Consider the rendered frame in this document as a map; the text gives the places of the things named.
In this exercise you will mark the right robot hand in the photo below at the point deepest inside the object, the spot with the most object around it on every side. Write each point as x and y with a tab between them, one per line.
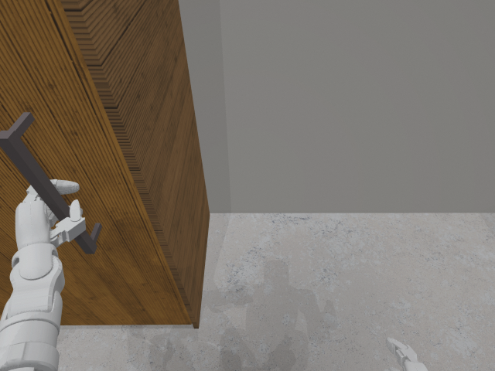
405	355

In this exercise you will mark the handle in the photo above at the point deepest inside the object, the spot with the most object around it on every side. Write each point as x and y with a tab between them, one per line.
19	154

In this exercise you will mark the robot left forearm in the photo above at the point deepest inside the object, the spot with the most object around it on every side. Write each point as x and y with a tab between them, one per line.
30	322

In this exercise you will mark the left robot hand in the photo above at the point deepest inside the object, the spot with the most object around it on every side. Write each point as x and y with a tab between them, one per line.
34	219

